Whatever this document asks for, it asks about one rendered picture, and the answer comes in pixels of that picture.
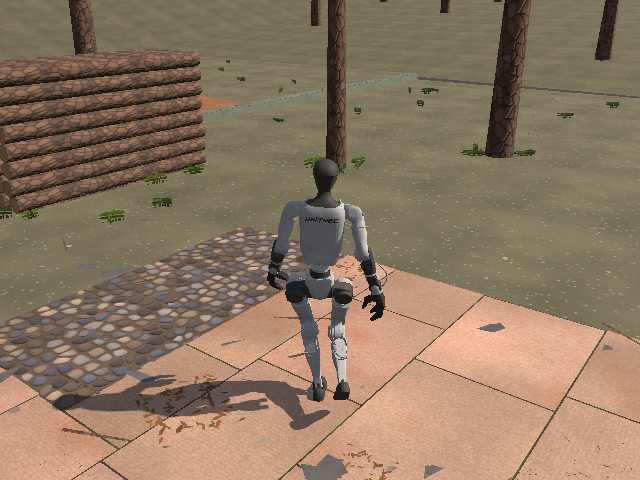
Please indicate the robot right upper arm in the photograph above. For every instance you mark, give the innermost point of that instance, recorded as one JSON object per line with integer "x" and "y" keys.
{"x": 355, "y": 215}

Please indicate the left robot hand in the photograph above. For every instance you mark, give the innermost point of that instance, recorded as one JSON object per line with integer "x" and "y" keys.
{"x": 281, "y": 275}

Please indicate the right robot hand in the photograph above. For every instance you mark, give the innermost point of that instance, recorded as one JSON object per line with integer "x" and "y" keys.
{"x": 378, "y": 308}

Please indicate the right robot shin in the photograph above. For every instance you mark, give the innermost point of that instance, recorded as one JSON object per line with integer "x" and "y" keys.
{"x": 339, "y": 356}

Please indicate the left robot forearm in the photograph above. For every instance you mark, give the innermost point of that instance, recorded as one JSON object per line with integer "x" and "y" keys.
{"x": 275, "y": 261}

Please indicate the right robot forearm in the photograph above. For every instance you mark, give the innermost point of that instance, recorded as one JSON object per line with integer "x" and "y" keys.
{"x": 371, "y": 274}

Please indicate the robot torso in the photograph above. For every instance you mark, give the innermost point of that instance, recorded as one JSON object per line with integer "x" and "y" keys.
{"x": 321, "y": 236}

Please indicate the robot left upper arm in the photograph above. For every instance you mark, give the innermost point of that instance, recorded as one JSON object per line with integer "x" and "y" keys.
{"x": 290, "y": 211}

